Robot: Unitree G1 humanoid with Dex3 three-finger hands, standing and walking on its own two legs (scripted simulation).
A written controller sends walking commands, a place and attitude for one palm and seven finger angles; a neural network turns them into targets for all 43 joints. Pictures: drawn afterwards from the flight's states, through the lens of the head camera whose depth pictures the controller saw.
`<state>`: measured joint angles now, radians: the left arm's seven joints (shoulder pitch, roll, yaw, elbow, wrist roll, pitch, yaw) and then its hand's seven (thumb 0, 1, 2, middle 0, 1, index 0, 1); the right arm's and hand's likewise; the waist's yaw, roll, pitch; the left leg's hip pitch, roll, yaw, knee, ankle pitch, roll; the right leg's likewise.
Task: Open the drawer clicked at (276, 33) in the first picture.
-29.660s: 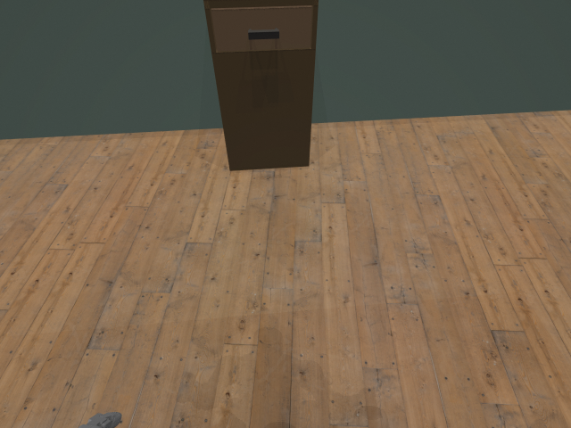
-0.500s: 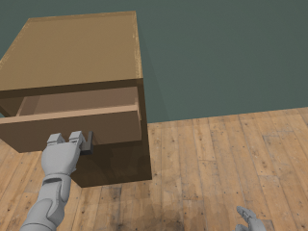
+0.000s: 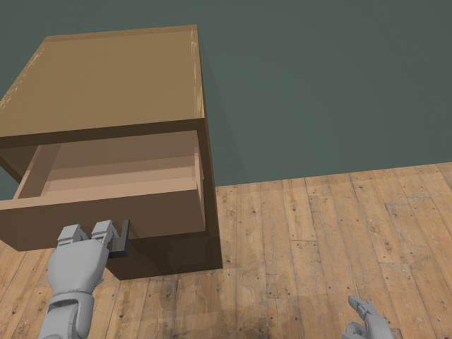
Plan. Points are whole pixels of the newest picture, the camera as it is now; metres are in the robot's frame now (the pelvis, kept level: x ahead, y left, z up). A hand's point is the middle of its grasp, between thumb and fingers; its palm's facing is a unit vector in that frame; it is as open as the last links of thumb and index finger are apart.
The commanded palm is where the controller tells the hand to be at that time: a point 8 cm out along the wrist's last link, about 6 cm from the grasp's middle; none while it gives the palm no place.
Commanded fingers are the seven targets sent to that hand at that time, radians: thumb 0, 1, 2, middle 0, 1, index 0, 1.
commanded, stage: pull the drawer open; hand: left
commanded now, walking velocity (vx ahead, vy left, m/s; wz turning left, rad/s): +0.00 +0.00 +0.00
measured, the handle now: (95, 238) +0.29 +0.27 +0.00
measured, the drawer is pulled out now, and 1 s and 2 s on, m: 0.15 0.26 0.28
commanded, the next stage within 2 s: open the thumb to release the handle in 1.14 s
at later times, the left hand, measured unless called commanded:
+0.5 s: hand (88, 304) +0.18 +0.25 -0.02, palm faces -0.03 -0.07 -1.00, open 6.1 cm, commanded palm +0.14 +0.26 +0.04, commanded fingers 0.00 0.90 0.90 -0.40 -1.35 -0.40 -1.35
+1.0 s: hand out of the picture +0.13 +0.24 -0.02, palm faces -0.04 -0.07 -1.00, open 6.1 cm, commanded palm +0.09 +0.24 +0.04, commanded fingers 0.00 0.90 0.90 -0.40 -1.35 -0.40 -1.35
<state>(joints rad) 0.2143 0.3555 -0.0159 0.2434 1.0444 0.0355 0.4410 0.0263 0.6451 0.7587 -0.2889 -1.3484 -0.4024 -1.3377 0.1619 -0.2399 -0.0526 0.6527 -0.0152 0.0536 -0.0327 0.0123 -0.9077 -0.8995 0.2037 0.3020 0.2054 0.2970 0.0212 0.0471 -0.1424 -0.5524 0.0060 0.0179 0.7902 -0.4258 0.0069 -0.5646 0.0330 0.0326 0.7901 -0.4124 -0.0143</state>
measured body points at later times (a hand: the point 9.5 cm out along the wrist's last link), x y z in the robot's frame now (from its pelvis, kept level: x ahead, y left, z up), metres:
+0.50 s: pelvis -0.01 -0.01 +0.00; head +0.02 -0.03 +0.45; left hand +0.18 +0.25 +0.04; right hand +0.19 -0.23 -0.10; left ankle -0.02 +0.12 -0.71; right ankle -0.02 -0.11 -0.71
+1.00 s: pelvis -0.01 -0.01 -0.01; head +0.02 -0.03 +0.44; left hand +0.13 +0.24 +0.04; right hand +0.20 -0.22 -0.11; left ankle -0.02 +0.12 -0.71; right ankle -0.02 -0.11 -0.71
